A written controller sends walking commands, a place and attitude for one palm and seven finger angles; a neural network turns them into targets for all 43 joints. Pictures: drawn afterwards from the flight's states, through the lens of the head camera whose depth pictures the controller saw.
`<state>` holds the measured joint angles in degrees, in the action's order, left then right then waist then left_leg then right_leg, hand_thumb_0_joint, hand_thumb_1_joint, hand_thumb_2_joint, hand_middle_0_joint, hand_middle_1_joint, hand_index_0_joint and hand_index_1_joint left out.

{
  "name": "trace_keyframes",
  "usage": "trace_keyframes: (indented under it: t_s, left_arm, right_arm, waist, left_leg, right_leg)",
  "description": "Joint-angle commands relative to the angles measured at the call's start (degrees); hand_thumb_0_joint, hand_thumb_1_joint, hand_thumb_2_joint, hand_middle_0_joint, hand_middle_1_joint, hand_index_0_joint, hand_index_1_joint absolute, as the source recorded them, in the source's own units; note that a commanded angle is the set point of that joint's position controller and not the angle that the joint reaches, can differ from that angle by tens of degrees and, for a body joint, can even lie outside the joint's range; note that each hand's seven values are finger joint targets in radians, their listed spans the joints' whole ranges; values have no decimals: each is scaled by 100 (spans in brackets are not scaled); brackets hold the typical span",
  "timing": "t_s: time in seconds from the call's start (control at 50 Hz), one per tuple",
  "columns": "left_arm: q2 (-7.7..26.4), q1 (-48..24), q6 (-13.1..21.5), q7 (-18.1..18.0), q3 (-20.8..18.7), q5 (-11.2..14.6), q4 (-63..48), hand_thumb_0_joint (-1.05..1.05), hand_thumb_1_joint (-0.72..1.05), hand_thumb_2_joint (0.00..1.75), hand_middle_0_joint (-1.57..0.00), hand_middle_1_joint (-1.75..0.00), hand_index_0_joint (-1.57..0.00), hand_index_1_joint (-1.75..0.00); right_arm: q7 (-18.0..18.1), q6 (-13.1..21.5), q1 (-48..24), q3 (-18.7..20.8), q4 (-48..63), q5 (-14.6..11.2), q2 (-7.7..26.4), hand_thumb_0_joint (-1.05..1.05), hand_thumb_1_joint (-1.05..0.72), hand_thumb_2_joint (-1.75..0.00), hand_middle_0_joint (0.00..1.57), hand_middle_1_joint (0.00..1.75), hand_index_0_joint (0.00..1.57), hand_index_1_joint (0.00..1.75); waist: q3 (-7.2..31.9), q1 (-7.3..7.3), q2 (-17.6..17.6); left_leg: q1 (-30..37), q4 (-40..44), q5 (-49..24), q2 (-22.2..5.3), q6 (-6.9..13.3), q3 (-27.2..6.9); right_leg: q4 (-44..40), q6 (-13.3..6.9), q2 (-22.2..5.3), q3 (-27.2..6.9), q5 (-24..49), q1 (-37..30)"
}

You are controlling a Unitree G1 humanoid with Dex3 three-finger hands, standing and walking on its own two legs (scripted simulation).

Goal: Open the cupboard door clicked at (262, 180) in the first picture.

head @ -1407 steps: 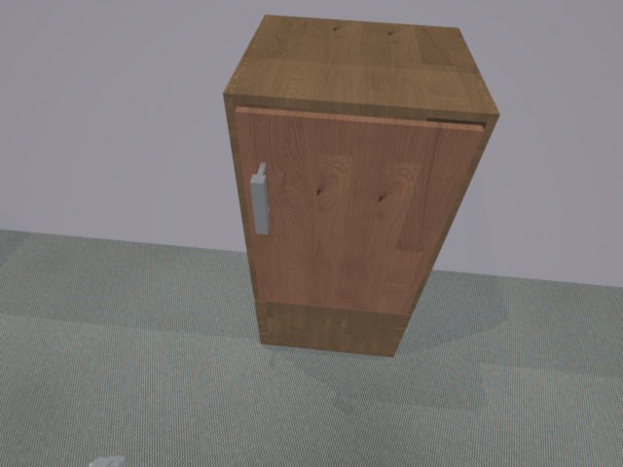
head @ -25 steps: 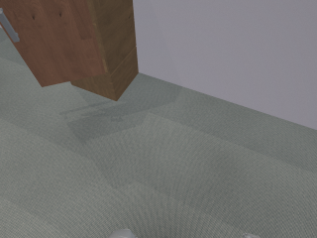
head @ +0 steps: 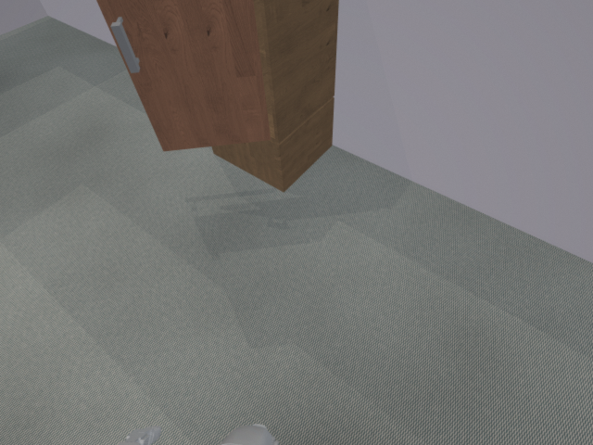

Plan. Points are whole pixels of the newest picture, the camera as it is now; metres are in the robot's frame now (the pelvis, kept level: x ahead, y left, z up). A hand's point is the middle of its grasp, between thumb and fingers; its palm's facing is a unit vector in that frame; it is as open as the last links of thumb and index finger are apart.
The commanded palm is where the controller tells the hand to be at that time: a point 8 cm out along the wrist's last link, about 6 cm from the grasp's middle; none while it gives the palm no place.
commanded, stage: turn to face it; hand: left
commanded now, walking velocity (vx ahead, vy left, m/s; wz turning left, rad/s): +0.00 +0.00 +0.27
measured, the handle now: (127, 45) +1.11 +0.55 -0.02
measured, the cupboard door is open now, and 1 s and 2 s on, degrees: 44 44 44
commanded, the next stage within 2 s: take the last steps up to it in 0.10 s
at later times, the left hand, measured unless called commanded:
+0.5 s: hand out of the picture +0.04 +0.23 -0.16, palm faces +0.19 -0.96 -0.21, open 7.3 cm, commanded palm none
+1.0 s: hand out of the picture +0.06 +0.19 -0.15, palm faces +0.36 -0.92 -0.16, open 7.3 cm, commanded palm none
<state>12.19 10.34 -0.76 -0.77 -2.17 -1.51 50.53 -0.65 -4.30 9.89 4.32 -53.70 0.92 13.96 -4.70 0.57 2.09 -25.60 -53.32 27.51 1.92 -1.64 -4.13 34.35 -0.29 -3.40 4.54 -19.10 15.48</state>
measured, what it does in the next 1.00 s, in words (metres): walks ahead, turning left: left foot, then right foot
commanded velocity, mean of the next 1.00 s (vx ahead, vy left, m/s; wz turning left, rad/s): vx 0.25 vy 0.12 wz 0.15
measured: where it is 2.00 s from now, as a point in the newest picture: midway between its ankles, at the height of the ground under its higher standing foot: (249, 347)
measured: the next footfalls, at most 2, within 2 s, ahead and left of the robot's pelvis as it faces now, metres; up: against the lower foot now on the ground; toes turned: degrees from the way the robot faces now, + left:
left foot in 0.28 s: +0.04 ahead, +0.12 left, +0.00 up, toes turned +9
right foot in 0.64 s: +0.15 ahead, -0.10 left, +0.00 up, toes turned +4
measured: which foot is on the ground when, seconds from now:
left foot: up 0.00-0.26, down 0.28-0.64, up 0.66-1.00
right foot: down 0.00-0.28, up 0.30-0.62, down 0.64-1.00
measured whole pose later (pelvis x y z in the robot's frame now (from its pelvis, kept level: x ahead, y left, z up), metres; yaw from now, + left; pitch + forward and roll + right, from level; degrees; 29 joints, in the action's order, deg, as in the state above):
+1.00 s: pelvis +0.17 +0.06 +0.01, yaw +16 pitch +1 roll +1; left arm 7.4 23.3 3.3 0.2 -1.8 -2.0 63.5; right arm -2.8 -0.9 9.6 3.6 -57.7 1.3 12.2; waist -2.8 -3.3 -1.4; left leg -29.2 -40.1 11.0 -4.7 -2.1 4.4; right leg 19.1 3.5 -7.7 10.8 -17.6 1.5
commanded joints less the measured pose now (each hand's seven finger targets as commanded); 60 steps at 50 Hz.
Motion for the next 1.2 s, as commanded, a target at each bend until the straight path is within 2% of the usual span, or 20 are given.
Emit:
trace_keyframes:
  t_s: [0.0,0.14,0.22,0.24,0.26,0.28,0.32,0.44,0.56,0.58,0.6,0.62,0.64,0.72,0.78,0.94,1.02,1.06,1.1,1.18]
  left_arm:
    - [927,147,142,-99,-224,38,-306,0,90,90,-20,-30,-20,-30]
    - [1093,731,168,-105,-302,-30,51,0,90,90,-20,-30,-20,-30]
    - [1063,562,145,-61,-328,71,172,0,90,90,-20,-30,-20,-30]
    - [915,498,128,-20,-310,96,118,0,90,90,-20,-30,-20,-30]
    - [579,486,98,31,-260,123,-18,0,90,90,-20,-30,-20,-30]
    - [487,-7,60,32,-187,57,-227,0,90,90,-20,-30,-20,-30]
    - [564,-378,28,91,-239,-23,-195,0,90,90,-20,-30,-20,-30]
    - [396,-85,108,232,-187,15,101,0,90,90,-20,-30,-20,-30]
    - [347,364,189,228,-197,18,252,0,90,90,-20,-30,-20,-30]
    - [473,839,223,205,-271,6,406,0,90,90,-20,-30,-20,-30]
    - [871,1412,288,151,-357,-44,575,0,90,90,-20,-30,-20,-30]
    - [1434,1869,310,90,-471,-44,666,0,90,90,-20,-30,-20,-30]
    - [1340,1720,280,28,-423,28,613,0,90,90,-20,-30,-20,-30]
    - [557,741,430,4,-221,37,449,0,90,90,-20,-30,-20,-30]
    - [536,982,543,16,-221,38,624,0,90,90,-20,-30,-20,-30]
    - [669,1433,547,13,-225,-38,1099,0,90,90,-20,-30,-20,-30]
    - [588,1230,437,26,-243,-5,1077,0,90,90,-20,-30,-20,-30]
    - [90,1340,387,55,-126,68,813,0,90,90,-20,-30,-20,-30]
    - [62,725,397,39,-117,47,622,0,90,90,-20,-30,-20,-30]
    - [-47,787,246,146,-143,-8,788,0,90,90,-20,-30,-20,-30]
  right_arm:
    - [-13,127,-262,80,409,-2,420,0,-90,-90,20,30,20,30]
    - [-22,214,-542,-64,297,-60,105,0,-90,-90,20,30,20,30]
    - [23,340,65,-103,57,-23,200,0,-90,-90,20,30,20,30]
    - [25,396,255,-38,17,4,512,0,-90,-90,20,30,20,30]
    - [56,428,598,89,-11,82,1053,0,-90,-90,20,30,20,30]
    - [101,354,942,141,-84,102,1277,0,-90,-90,20,30,20,30]
    - [152,395,770,51,-63,92,972,0,-90,-90,20,30,20,30]
    - [194,619,634,-58,-80,45,698,0,-90,-90,20,30,20,30]
    - [132,554,589,-44,-219,35,674,0,-90,-90,20,30,20,30]
    - [123,554,470,-46,-206,5,587,0,-90,-90,20,30,20,30]
    - [85,579,482,-87,-137,-55,327,0,-90,-90,20,30,20,30]
    - [55,586,331,-111,86,-49,106,0,-90,-90,20,30,20,30]
    - [20,527,116,-25,157,47,511,0,-90,-90,20,30,20,30]
    - [-100,392,209,-19,-148,84,141,0,-90,-90,20,30,20,30]
    - [-165,386,330,-66,-252,55,-77,0,-90,-90,20,30,20,30]
    - [-248,548,-458,-145,76,15,-230,0,-90,-90,20,30,20,30]
    - [-119,685,902,-47,-338,58,276,0,-90,-90,20,30,20,30]
    - [76,697,2166,206,-569,103,1287,0,-90,-90,20,30,20,30]
    - [141,679,1610,92,-455,80,1016,0,-90,-90,20,30,20,30]
    - [192,810,815,-124,-319,69,278,0,-90,-90,20,30,20,30]
  waist:
    - [373,-55,-1440]
    - [571,-339,-1297]
    - [720,-22,-1015]
    - [846,71,-276]
    - [968,244,1262]
    - [700,463,1491]
    - [178,352,1335]
    - [308,1,478]
    - [283,-285,335]
    - [340,-536,22]
    - [493,-783,-1042]
    - [497,-978,-2581]
    - [65,-817,-1696]
    - [-377,-188,-1231]
    - [-35,-150,-1029]
    - [-82,-365,-1256]
    - [531,291,-546]
    - [1563,688,1762]
    - [1001,480,730]
    - [241,-3,508]
  left_leg:
    - [-641,-1463,-186,-254,-111,214]
    - [131,878,-52,-146,-123,784]
    - [1593,2816,-1458,-82,23,843]
    - [2240,3183,-1611,-510,213,334]
    - [2889,3381,-2087,-1765,872,-1371]
    - [2671,3785,-1873,-2373,1531,-2025]
    - [1913,4164,-188,-1947,1515,-1833]
    - [1843,4037,-1430,-1363,1269,-793]
    - [834,3452,-774,-1064,1090,-498]
    - [173,2824,-398,-762,879,-275]
    - [-768,1586,94,-171,540,334]
    - [-1628,-117,917,165,301,637]
    - [-1676,-971,614,-237,249,153]
    - [-1132,-1300,-1223,-780,61,161]
    - [-1002,-625,-1679,-725,-95,531]
    - [-343,1592,-1622,-534,-19,1037]
    - [2157,2694,-1618,-289,201,1216]
    - [3808,3452,-1683,-2365,1039,-1647]
    - [2908,3739,-1452,-2468,1305,-1249]
    - [1436,4166,-1738,-1975,1052,-192]
  right_leg:
    - [-1471,-678,-1452,-879,2883,-674]
    - [-1128,-725,-1518,-541,3681,-1350]
    - [-635,-289,-1334,-313,2475,-679]
    - [-61,-53,-1068,-65,1351,-44]
    - [1070,276,-330,475,-670,1169]
    - [2137,264,-65,261,-1930,1803]
    - [2908,141,-240,-235,-1257,2159]
    - [2101,176,-206,-90,-358,1573]
    - [-39,213,157,297,98,-460]
    - [-559,174,58,127,222,-1403]
    - [-1284,-51,-872,-960,-658,-2401]
    - [-2344,-626,-2501,-3220,-1293,-2636]
    - [-2791,-926,-2831,-3567,-1924,-1808]
    - [-2783,-549,-1937,-1552,-838,-208]
    - [-2604,-435,-1551,-550,774,-732]
    - [-2097,-448,-1599,-46,2045,-1154]
    - [-291,-203,-1186,407,2080,-334]
    - [2836,115,35,543,-1703,1644]
    - [3969,-130,-310,-148,-1201,2183]
    - [3477,-19,-546,-284,-133,1783]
